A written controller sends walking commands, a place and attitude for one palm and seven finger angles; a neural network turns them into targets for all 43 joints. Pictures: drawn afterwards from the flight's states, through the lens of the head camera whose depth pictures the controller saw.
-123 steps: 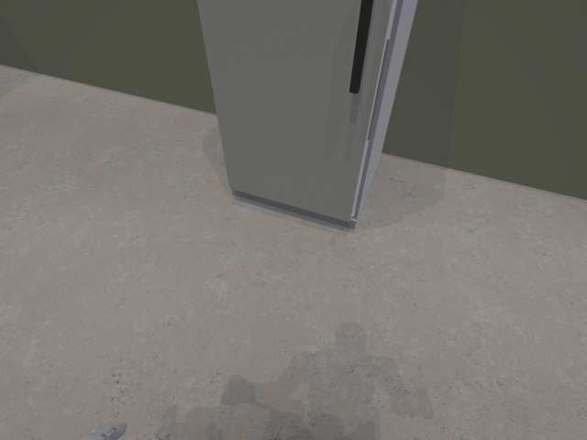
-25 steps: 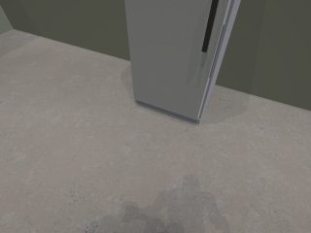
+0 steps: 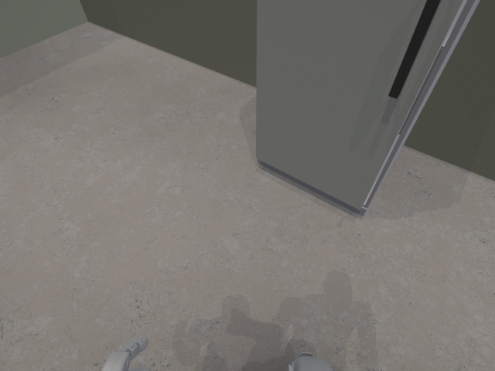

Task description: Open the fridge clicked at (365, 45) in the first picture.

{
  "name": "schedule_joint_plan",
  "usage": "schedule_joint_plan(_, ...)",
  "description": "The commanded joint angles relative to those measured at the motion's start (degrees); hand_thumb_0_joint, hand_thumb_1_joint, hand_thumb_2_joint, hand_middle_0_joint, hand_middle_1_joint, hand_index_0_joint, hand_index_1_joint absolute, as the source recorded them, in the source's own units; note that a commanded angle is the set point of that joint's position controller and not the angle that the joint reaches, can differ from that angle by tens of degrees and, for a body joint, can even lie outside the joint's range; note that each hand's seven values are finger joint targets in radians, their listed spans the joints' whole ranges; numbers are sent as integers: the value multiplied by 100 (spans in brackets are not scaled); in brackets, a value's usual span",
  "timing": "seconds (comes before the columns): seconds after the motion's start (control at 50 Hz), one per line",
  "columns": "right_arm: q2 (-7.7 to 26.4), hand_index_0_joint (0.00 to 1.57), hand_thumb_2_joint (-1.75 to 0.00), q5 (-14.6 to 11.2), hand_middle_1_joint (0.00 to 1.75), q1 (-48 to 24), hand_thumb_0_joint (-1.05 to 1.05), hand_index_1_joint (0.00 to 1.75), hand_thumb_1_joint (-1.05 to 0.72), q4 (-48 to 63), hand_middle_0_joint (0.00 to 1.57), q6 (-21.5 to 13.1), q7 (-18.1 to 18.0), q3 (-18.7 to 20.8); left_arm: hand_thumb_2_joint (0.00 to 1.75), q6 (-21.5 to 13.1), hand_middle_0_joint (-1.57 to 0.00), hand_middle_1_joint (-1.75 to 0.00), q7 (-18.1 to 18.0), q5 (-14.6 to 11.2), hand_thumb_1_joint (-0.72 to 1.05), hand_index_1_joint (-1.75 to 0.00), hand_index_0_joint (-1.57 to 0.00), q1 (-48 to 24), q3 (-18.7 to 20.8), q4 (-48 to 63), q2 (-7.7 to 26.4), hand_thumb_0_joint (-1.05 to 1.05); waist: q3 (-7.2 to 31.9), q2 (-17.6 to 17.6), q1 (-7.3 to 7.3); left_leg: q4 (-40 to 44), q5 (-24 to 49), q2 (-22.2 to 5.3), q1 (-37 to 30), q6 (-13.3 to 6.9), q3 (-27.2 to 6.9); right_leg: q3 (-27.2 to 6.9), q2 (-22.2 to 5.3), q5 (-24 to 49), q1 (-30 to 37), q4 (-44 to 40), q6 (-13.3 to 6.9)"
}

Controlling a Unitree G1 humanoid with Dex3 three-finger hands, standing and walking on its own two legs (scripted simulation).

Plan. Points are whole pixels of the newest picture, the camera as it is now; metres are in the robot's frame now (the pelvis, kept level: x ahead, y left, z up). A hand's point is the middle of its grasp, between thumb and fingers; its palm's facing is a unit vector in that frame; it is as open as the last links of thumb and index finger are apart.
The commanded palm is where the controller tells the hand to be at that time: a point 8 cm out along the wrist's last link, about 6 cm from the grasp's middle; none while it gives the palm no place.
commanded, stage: walk to a spot facing it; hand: right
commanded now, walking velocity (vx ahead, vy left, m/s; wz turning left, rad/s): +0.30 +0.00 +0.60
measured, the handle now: (424, 24) +0.85 -0.45 +0.14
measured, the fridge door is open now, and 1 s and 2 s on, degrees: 0 0 0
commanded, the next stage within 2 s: none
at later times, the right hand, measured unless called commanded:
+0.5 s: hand (312, 248) +0.39 -0.14 -0.15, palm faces -0.39 +0.90 -0.19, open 7.4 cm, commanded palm none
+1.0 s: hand (298, 224) +0.48 -0.13 -0.19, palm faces -0.51 +0.84 -0.16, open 7.4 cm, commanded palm none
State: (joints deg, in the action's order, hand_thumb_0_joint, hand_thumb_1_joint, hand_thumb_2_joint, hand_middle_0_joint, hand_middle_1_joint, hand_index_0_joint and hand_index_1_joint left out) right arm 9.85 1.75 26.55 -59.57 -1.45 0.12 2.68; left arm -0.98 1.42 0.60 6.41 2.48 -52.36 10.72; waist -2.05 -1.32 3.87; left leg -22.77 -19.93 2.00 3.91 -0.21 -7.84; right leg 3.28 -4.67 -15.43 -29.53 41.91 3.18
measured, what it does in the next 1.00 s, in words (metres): walks ahead, turning left: right foot, then left foot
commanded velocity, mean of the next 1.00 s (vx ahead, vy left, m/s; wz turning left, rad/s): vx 0.13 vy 0.00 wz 0.60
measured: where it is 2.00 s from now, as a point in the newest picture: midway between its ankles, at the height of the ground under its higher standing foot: (246, 337)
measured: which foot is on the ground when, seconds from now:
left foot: down 0.00-0.04, up 0.06-0.56, down 0.58-0.96, up 0.98-1.00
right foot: up 0.00-0.02, down 0.04-0.58, up 0.60-0.94, down 0.96-1.00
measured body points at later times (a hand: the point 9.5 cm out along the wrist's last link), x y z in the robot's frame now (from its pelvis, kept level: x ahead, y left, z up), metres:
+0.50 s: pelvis +0.18 -0.02 +0.00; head +0.22 -0.01 +0.45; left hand +0.02 +0.19 -0.14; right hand +0.41 -0.19 -0.13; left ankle +0.25 +0.15 -0.70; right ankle +0.11 -0.14 -0.74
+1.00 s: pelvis +0.31 -0.01 -0.01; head +0.34 -0.03 +0.43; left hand +0.28 +0.26 -0.12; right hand +0.51 -0.17 -0.18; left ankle +0.26 +0.13 -0.72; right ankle +0.40 -0.07 -0.74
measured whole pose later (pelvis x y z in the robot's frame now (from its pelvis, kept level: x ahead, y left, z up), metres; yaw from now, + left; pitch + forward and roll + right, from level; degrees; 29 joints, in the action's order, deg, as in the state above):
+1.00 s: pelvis +0.31 -0.01 -0.01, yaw +36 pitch +0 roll +2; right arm 13.2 1.0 12.6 -51.9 3.8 0.4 4.6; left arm -0.2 -0.9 1.1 7.8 1.2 -49.0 9.7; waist -2.1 -3.3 1.4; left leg -42.4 -22.1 2.9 23.8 1.2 -4.1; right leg 6.4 -4.4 -16.3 -21.3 38.3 -0.5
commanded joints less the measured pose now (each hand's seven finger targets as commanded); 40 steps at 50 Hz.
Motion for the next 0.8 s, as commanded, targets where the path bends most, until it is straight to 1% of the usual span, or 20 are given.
schedule_joint_plan(0.0, 1010, 20, -90, -60, 30, -379, 0, 30, -90, 505, 20, -139, -43, 346, 90, -319, -20, -30, -224, 4, 90, -30, -20, 1139, 262, 92, 923, 0, 478, -43, -816, -1265, 1985, -549, 1752, -525, -624, -101, -15, 289, 3274, -1505, -208)
schedule_joint_plan(0.02, 659, 20, -90, -118, 30, -295, 0, 30, -90, 601, 20, -108, 27, 336, 90, -325, -20, -30, -281, 81, 90, -30, -20, 2027, 448, -105, 1630, 0, 1137, 1572, -1121, -3049, -97, 150, 2750, -246, 151, -1920, -1586, -355, 4356, -1793, -602)
schedule_joint_plan(0.04, 532, 20, -90, -104, 30, -380, 0, 30, -90, 785, 20, -135, 71, 315, 90, -287, -20, -30, -271, 91, 90, -30, -20, 2371, 411, -133, 1808, 0, 1096, 1964, -1082, -4425, -1398, 259, 3342, -101, 503, -3259, -2556, -1027, 4038, -2702, -1008)
schedule_joint_plan(0.06, 652, 20, -90, -54, 30, -572, 0, 30, -90, 764, 20, -99, 62, 324, 90, -261, -20, -30, -259, 74, 90, -30, -20, 1790, 341, -49, 1507, 0, 709, 1457, -907, -5112, -1152, -96, 3428, -137, 401, -3205, -2605, -2245, 3101, -3137, -1045)
schedule_joint_plan(0.1, 615, 20, -90, 17, 30, -919, 0, 30, -90, 763, 20, -11, 196, 355, 90, -303, -20, -30, -255, 69, 90, -30, -20, 998, 186, 112, 868, 0, -331, 1106, -541, -5348, -229, -593, 3509, -98, 587, -2121, -2039, -2171, 1749, -3327, -912)
schedule_joint_plan(0.12, 543, 20, -90, 31, 30, -825, 0, 30, -90, 727, 20, 54, 252, 345, 90, -338, -20, -30, -271, 54, 90, -30, -20, 783, 134, 101, 678, 0, -395, 955, -347, -5208, 25, -718, 3284, -64, 672, -1569, -1864, -1766, 1451, -3275, -847)
schedule_joint_plan(0.18, 394, 20, -90, 42, 30, -750, 0, 30, -90, 749, 20, 216, 291, 334, 90, -431, -20, -30, -298, 54, 90, -30, -20, 888, 135, -16, 594, 0, -133, 1034, -223, -4923, 646, -818, 3271, 72, 767, -319, -1537, -399, 1599, -3167, -819)
schedule_joint_plan(0.28, 347, 20, -90, 63, 30, -1615, 0, 30, -90, 1092, 20, 282, 334, 281, 90, -463, -20, -30, -284, 50, 90, -30, -20, 1427, 182, -235, 666, 0, -292, 547, -412, -3905, 1103, -993, 3842, 235, 906, 235, -1652, 636, 2362, -3160, -1017)
schedule_joint_plan(0.42, 322, 20, -90, 26, 30, -2825, 0, 30, -90, 1416, 20, 229, 333, 158, 90, -344, -20, -30, -243, 119, 90, -30, -20, 1988, 189, -475, 805, 0, -499, 835, -778, -2076, 983, -706, 3342, 75, 1454, 1043, -1636, 2265, 2943, -2670, -908)
schedule_joint_plan(0.48, 433, 20, -90, 11, 30, -2580, 0, 30, -90, 1354, 20, 171, 307, 176, 90, -274, -20, -30, -265, 118, 90, -30, -20, 1938, 233, -438, 978, 0, -217, 955, -600, -1510, 639, -355, 2568, -157, 1692, 1431, -1640, 4056, 3168, -1724, -775)
schedule_joint_plan(0.5, 552, 20, -90, 15, 30, -2114, 0, 30, -90, 1221, 20, 121, 287, 202, 90, -255, -20, -30, -259, 95, 90, -30, -20, 1848, 258, -379, 1110, 0, 158, 958, -360, -1202, 643, -159, 1858, -245, 1818, 1583, -1562, 4599, 3162, -933, -667)
schedule_joint_plan(0.52, 834, 20, -90, 32, 30, -1354, 0, 30, -90, 1014, 20, 40, 244, 264, 90, -229, -20, -30, -224, 56, 90, -30, -20, 1828, 259, -303, 1155, 0, 669, 626, 5, -676, 1186, -4, 473, -319, 1920, 1663, -1414, 4467, 2600, 328, -427)
schedule_joint_plan(0.54, 1482, 20, -90, 37, 30, -680, 0, 30, -90, 826, 20, -41, 176, 417, 90, -205, -20, -30, -149, -46, 90, -30, -20, 1938, 194, -157, 917, 0, 1399, -353, 292, -755, 2648, -1154, -1622, -720, 602, 1619, -1079, 1839, 772, 1944, -118)
schedule_joint_plan(0.56, 2061, 20, -90, -99, 30, -200, 0, 30, -90, 750, 20, -69, 91, 516, 90, -198, -20, -30, -212, -75, 90, -30, -20, 1905, 135, 60, 582, 0, 2169, -1123, 294, -665, 5495, -2886, -2555, -1539, -1931, 1082, -162, -2208, -682, 4005, 211)
schedule_joint_plan(0.58, 2096, 20, -90, -201, 30, -183, 0, 30, -90, 751, 20, -20, 7, 530, 90, -194, -20, -30, -301, -66, 90, -30, -20, 1405, 144, 177, 742, 0, 2003, -397, 375, -608, 6411, -2750, -2057, -1683, -1493, 160, -302, -2056, -781, 4091, 119)
schedule_joint_plan(0.6, 1961, 20, -90, -192, 30, -636, 0, 30, -90, 863, 20, 21, -13, 489, 90, -162, -20, -30, -306, -64, 90, -30, -20, 1245, 154, 227, 680, 0, 1731, -483, 172, -498, 5502, -2551, -1621, -1588, -1338, -86, -479, -1651, -864, 4135, 133)
schedule_joint_plan(0.64, 1433, 20, -90, -166, 30, -1509, 0, 30, -90, 1092, 20, 52, -88, 346, 90, 5, -20, -30, -286, 38, 90, -30, -20, 1125, 153, 110, 717, 0, 844, -238, -264, -8, 3859, -1983, 145, -1185, -531, -138, -726, -983, -394, 3396, 172)
schedule_joint_plan(0.68, 1294, 20, -90, -89, 30, -1924, 0, 30, -90, 1171, 20, 35, -93, 301, 90, 156, -20, -30, -278, 89, 90, -30, -20, 1464, 125, -50, 576, 0, 597, -306, -605, 307, 2994, -1637, 1145, -1015, -171, -20, -619, -740, 69, 2834, 222)
schedule_joint_plan(0.72, 1269, 20, -90, -46, 30, -2037, 0, 30, -90, 1166, 20, 53, -83, 300, 90, 197, -20, -30, -258, 89, 90, -30, -20, 1554, 118, -55, 526, 0, 586, -518, -705, 414, 2254, -1427, 1552, -961, -141, 21, -484, -562, 319, 2339, 226)
schedule_joint_plan(0.78, 1269, 20, -90, -35, 30, -1954, 0, 30, -90, 1180, 20, 123, -45, 327, 90, 191, -20, -30, -237, 78, 90, -30, -20, 1210, 115, 115, 501, 0, 536, -622, -614, 451, 1375, -1249, 1705, -942, -385, 77, -277, -483, 435, 1511, 206)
